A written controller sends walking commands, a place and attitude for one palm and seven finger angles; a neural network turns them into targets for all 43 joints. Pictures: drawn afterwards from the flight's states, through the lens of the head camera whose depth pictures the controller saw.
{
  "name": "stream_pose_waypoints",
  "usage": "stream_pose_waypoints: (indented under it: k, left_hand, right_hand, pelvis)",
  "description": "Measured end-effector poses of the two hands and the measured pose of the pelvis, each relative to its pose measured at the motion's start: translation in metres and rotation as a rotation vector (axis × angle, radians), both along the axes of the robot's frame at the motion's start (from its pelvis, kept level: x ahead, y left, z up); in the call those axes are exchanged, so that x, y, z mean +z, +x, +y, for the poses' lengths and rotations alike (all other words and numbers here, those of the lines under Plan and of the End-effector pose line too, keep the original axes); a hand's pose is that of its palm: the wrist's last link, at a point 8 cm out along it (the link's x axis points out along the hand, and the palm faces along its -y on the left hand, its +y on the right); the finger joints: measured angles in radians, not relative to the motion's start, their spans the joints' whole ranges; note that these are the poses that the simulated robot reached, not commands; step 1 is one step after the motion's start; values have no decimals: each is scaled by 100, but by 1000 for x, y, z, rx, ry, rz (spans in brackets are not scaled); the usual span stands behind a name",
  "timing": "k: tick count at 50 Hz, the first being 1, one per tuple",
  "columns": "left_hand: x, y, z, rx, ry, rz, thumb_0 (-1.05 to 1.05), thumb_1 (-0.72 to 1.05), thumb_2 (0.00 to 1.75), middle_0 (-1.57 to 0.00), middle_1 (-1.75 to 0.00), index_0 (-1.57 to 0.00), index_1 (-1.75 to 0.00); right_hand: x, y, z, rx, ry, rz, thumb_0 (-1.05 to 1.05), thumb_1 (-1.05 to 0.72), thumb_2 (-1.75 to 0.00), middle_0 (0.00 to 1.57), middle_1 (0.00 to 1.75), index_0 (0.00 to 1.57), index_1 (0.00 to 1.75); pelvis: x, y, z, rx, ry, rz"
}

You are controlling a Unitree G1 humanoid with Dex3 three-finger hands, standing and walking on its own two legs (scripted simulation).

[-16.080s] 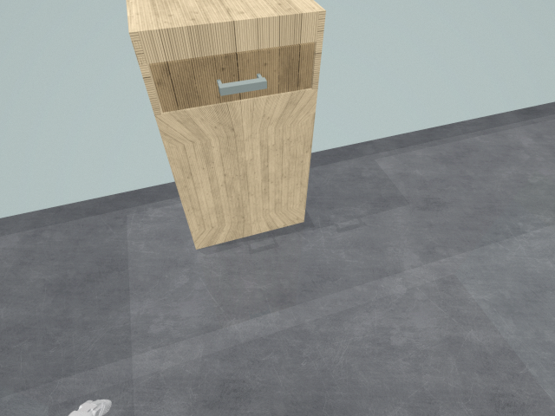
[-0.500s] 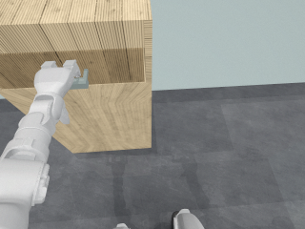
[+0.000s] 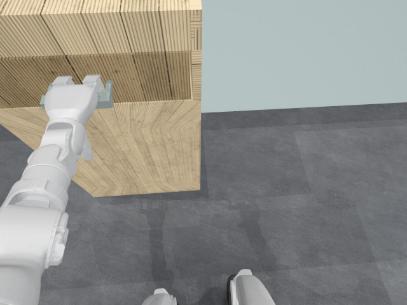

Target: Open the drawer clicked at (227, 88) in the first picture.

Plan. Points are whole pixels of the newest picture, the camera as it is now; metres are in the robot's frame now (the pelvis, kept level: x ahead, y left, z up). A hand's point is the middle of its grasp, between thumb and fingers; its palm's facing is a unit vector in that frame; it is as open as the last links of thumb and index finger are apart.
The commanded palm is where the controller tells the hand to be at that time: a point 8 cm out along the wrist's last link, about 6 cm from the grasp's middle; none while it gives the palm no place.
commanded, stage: lower the fingers behind the handle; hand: left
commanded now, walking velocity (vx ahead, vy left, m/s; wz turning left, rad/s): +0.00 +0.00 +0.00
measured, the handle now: (79, 94) +0.54 +0.23 +0.04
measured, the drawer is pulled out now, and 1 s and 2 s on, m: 0.00 0.00 0.09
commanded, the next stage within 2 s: close the thumb around the handle in 0.20 s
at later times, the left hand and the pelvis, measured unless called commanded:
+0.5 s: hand (85, 118) +0.49 +0.22 +0.02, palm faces -0.06 +0.01 -1.00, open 12.7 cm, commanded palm +0.48 +0.22 +0.07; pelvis +0.00 +0.00 +0.00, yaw +0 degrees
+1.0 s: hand (85, 119) +0.49 +0.22 +0.02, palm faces -0.05 +0.00 -1.00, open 5.6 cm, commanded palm +0.47 +0.22 +0.07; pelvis +0.00 +0.00 +0.00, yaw +0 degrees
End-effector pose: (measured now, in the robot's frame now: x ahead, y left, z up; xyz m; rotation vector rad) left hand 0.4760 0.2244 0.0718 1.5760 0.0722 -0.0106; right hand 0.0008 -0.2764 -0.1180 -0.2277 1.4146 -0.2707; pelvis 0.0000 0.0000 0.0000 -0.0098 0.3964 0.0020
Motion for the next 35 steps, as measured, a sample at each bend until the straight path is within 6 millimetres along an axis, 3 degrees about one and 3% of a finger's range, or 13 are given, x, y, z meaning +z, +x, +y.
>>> stream_pose_waypoints:
  k: [20,26,35]
  left_hand:
    - [1,-1,-1,-10,-1,18,0,-45,32,-32,-120,-32,-121]
    - [1,0,-2,-5,1,7,0,-27,40,-33,-122,-33,-123]
    - [2,0,-2,1,-1,14,0,16,58,-36,-127,-36,-127]
  right_hand:
    - [1,-8,-2,-2,-10,-9,0,-90,-89,20,30,20,30]
    - [0,-10,0,-8,-2,5,0,-90,-89,20,30,20,30]
    - [0,-4,2,-11,6,-1,0,-90,-89,20,30,20,30]
  pelvis:
    - [-1,-5,-1,-3,2,-1]
    - [-1,-4,-1,-4,2,0]
    - [2,0,0,-8,2,-5]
